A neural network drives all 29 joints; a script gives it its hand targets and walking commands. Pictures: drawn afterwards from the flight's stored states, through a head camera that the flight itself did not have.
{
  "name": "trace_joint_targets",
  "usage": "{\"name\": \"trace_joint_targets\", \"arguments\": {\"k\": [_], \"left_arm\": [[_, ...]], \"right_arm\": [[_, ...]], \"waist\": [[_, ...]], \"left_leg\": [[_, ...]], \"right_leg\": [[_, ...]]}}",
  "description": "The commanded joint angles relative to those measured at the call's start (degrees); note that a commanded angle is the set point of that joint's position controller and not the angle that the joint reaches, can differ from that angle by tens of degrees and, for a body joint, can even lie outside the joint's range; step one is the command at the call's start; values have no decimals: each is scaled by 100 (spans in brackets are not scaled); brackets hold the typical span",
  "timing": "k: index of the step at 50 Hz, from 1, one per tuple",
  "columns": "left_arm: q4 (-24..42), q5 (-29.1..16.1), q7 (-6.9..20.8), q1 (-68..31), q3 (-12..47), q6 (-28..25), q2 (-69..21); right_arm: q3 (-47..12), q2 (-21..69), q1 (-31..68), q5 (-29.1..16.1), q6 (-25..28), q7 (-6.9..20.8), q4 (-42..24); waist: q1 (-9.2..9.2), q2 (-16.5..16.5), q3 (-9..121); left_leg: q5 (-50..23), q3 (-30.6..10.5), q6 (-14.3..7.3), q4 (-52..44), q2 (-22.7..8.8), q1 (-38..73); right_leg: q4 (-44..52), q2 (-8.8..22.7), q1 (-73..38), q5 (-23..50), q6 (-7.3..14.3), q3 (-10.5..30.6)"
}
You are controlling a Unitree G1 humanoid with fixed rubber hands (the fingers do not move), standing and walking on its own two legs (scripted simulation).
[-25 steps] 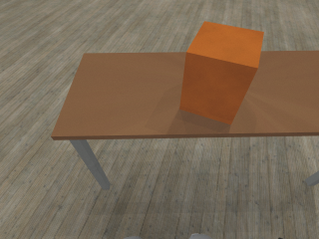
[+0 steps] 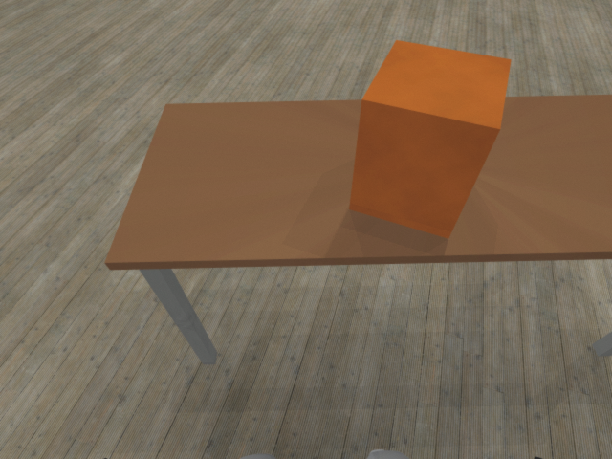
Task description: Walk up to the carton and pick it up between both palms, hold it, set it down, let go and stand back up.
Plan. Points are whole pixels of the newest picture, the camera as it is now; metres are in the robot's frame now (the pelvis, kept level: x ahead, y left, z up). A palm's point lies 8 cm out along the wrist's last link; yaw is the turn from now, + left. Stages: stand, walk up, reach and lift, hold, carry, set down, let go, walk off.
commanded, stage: walk up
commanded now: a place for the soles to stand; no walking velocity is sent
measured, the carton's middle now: (422, 141) +0.65 -0.20 +0.03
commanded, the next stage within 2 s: none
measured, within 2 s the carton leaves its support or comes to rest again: neither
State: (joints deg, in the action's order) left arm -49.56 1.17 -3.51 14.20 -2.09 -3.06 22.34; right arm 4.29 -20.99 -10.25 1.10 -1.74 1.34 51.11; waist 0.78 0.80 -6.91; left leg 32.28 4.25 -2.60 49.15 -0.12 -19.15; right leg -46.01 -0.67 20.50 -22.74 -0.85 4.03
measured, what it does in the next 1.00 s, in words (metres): steps on the spot: right foot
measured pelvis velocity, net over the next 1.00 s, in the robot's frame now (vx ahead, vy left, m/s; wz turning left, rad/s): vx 0.00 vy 0.03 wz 0.01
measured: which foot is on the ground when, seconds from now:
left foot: down 0.00-1.00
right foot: down 0.00-0.50, up 0.52-0.72, down 0.74-0.98, up 1.00-1.00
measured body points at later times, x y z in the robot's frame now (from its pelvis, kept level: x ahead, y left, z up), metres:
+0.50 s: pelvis +0.00 +0.02 +0.00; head +0.03 +0.01 +0.45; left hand +0.08 +0.34 -0.11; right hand +0.09 -0.30 -0.12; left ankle +0.00 +0.10 -0.71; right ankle +0.02 -0.14 -0.70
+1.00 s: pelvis +0.00 +0.03 +0.00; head +0.02 +0.03 +0.45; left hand +0.08 +0.35 -0.11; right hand +0.09 -0.28 -0.12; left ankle +0.00 +0.11 -0.71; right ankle +0.03 -0.13 -0.70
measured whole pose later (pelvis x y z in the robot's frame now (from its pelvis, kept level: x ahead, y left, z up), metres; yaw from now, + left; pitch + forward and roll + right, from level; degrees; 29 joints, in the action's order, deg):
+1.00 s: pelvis +0.00 +0.03 +0.00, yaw +1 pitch -4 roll -2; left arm -49.6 1.2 -3.4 14.2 -2.1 -3.2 22.2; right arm 4.4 -21.0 -10.6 1.8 -1.2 1.7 51.2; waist 0.9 2.2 -7.0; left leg 25.4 3.9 -3.1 48.7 -0.7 -18.6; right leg -48.1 -0.5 20.9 -23.7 -0.7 3.9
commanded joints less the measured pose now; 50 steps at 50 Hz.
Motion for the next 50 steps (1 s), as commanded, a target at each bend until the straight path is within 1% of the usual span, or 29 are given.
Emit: {"name": "trace_joint_targets", "arguments": {"k": [1, 2, 3, 4, 6, 10, 12, 13, 14, 15, 16, 19, 22, 23, 24, 25, 28, 32, 35, 36, 37, 38, 39, 41, 46, 47, 48, 49, 50], "left_arm": [[293, 2, -69, -451, -287, -112, 1549], [341, -62, -40, -675, -208, -98, 1220], [312, -106, -55, -611, -209, -36, 1152], [231, -85, -94, -450, -276, 16, 1401], [181, -86, -57, -255, -280, 23, 1355], [234, -80, -44, 108, -316, -96, 1340], [114, -47, -56, 418, -310, -202, 1318], [-3, -19, -68, 675, -366, -258, 1428], [-61, 60, -110, 928, -512, -300, 1834], [-15, 28, -129, 891, -552, -315, 2136], [64, -20, -116, 693, -501, -304, 2078], [179, 42, -148, 309, -420, -227, 1854], [285, 16, -88, -175, -356, -157, 1734], [344, -13, -69, -477, -277, -129, 1509], [391, -90, -48, -637, -212, -111, 1143], [328, -108, -85, -576, -245, -41, 1227], [198, -70, -53, -217, -309, 15, 1398], [255, -64, -51, 48, -313, -79, 1345], [148, -45, -63, 433, -328, -202, 1289], [0, -14, -79, 773, -370, -259, 1347], [-123, 56, -126, 1094, -514, -306, 1737], [-11, 68, -158, 943, -583, -323, 2136], [73, -5, -147, 782, -549, -314, 2118], [129, 12, -163, 485, -493, -295, 2003], [310, 14, -87, -289, -371, -148, 1719], [344, -22, -63, -532, -279, -115, 1431], [357, -78, -60, -546, -185, -84, 1009], [287, -82, -109, -441, -251, -26, 1221], [195, -60, -125, -321, -298, 33, 1486]], "right_arm": [[426, -1380, -283, 53, 269, -52, -258], [462, -1614, -418, 109, 330, -76, -238], [467, -1818, -243, 60, 377, -92, -275], [442, -1807, -119, 57, 395, -80, -286], [393, -1642, -65, 44, 392, -114, -293], [406, -1657, -102, 85, 358, -130, -366], [353, -1566, 175, 18, 322, -95, -460], [306, -1434, 464, 9, 300, -66, -580], [252, -1218, 607, -21, 299, -44, -688], [250, -1092, 570, -36, 232, -55, -771], [297, -1328, 512, -21, 141, -93, -660], [326, -1341, 532, 19, 138, -52, -606], [403, -1333, -167, 15, 248, -41, -380], [469, -1471, -448, 62, 311, -66, -248], [504, -1742, -512, 122, 374, -90, -218], [520, -1912, -324, 39, 390, -92, -281], [432, -1682, -163, 46, 396, -127, -299], [413, -1614, -262, 55, 365, -145, -357], [373, -1574, 138, 29, 294, -93, -493], [337, -1479, 449, 15, 268, -57, -597], [267, -1255, 604, -13, 264, -39, -698], [222, -1005, 577, -40, 215, -40, -801], [295, -1273, 574, -15, 112, -97, -720], [283, -1346, 534, 18, 73, -65, -660], [431, -1359, -294, 34, 210, -34, -303], [477, -1484, -498, 95, 271, -63, -222], [542, -1815, -578, 139, 339, -93, -195], [522, -1950, -266, 56, 359, -100, -281], [511, -1904, -172, 44, 363, -78, -268]], "waist": [[334, -524, 565], [419, 240, 529], [307, 525, 264], [240, 405, 123], [184, 308, 38], [115, 873, 453], [-154, 737, 529], [-332, 639, 622], [-438, -130, 832], [-389, -752, 795], [-282, -711, 715], [-196, -749, 291], [235, -839, 557], [400, -393, 585], [437, 432, 500], [341, 468, 208], [207, 241, 50], [173, 889, 302], [-111, 820, 471], [-364, 716, 533], [-514, -25, 781], [-379, -854, 758], [-316, -714, 700], [-203, -521, 406], [288, -839, 552], [436, -394, 428], [459, 611, 384], [296, 576, 40], [276, 365, -108]], "left_leg": [[-1178, -1160, 104, -1844, -424, 695], [-1240, -2243, -86, -2718, -1002, 1189], [-1182, -2995, -329, -3234, -1828, 1041], [-1553, -3027, -553, -3114, -2112, 842], [-2221, -2560, -443, -2865, -1880, 802], [-3964, -2013, -763, -2111, -1768, 1235], [-4206, -1424, -629, -1541, -1482, 770], [-3935, -1043, -372, -989, -1170, 99], [-3586, -583, -39, 134, -547, -696], [-1479, -598, 294, 794, -22, -1201], [640, -930, 299, 1051, -52, -1194], [580, -1018, 179, 598, -219, -1248], [-993, -928, 157, -1199, -318, 167], [-1515, -1328, 125, -2024, -528, 804], [-1446, -2464, -89, -2878, -1214, 1242], [-1361, -3108, -337, -3267, -1994, 1031], [-2128, -2607, -430, -2878, -1867, 1015], [-4260, -2016, -564, -2125, -1690, 1467], [-4211, -1407, -674, -1567, -1469, 792], [-4005, -1026, -482, -1057, -1236, 128], [-3686, -666, -185, 99, -684, -624], [-1655, -511, 248, 924, -25, -1402], [561, -954, 249, 1167, -64, -1357], [681, -1075, 209, 1104, -185, -1387], [-828, -832, 155, -1389, -325, 441], [-864, -1345, 93, -2359, -549, 840], [-873, -2739, -43, -3181, -1380, 1270], [-805, -3155, -288, -3426, -2096, 817], [-728, -3060, -457, -3385, -2178, 570]], "right_leg": [[947, 1033, 528, 1811, 1038, 1701], [-19, 339, 1206, 1637, 556, 822], [-566, -276, 1587, -391, 330, -39], [-1057, -108, 1499, -1134, 281, 48], [-1081, -13, 1369, -1106, 297, -4], [-301, 167, 968, -978, 287, -434], [877, 147, 77, 100, 419, -533], [1394, 193, -685, 1160, 568, -126], [1590, 771, -1346, 1830, 918, 1375], [1964, 1781, -1289, 2140, 1647, 3182], [1954, 2173, -1062, 2417, 2053, 3559], [1770, 1801, -754, 2293, 1883, 3043], [1240, 1440, 21, 2389, 1356, 2273], [597, 924, 578, 2242, 945, 1564], [-469, 105, 1305, 1592, 441, 504], [-843, -333, 1692, -936, 293, -108], [-1222, -48, 1569, -1125, 292, 6], [-702, 121, 1343, -1027, 253, -396], [759, 71, 171, -113, 409, -679], [1405, 46, -682, 803, 514, -531], [1685, 458, -1397, 1365, 787, 858], [2187, 1701, -1475, 1733, 1447, 3167], [2114, 2179, -1183, 2075, 1991, 3693], [1908, 1972, -900, 2038, 1992, 3329], [1291, 1311, 291, 1724, 1279, 2121], [552, 823, 796, 1758, 858, 1361], [-746, -94, 1581, 931, 399, 387], [-998, -322, 1856, -989, 267, -73], [-1308, -113, 1691, -1117, 266, 64]]}}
